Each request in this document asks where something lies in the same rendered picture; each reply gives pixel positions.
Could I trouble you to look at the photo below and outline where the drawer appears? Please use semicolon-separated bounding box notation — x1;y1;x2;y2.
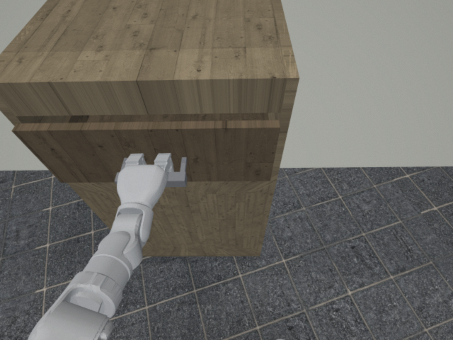
12;113;280;183

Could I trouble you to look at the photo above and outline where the left robot upper arm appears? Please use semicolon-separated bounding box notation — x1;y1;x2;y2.
35;300;114;340

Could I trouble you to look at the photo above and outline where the robot left forearm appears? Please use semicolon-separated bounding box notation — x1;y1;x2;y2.
28;203;154;340

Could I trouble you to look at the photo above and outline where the handle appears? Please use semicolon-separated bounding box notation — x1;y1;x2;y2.
115;157;187;187

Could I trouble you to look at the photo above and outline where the cabinet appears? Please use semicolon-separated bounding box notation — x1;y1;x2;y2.
0;0;299;256

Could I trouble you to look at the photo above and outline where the robot left hand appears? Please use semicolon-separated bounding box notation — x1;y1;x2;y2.
117;153;174;209

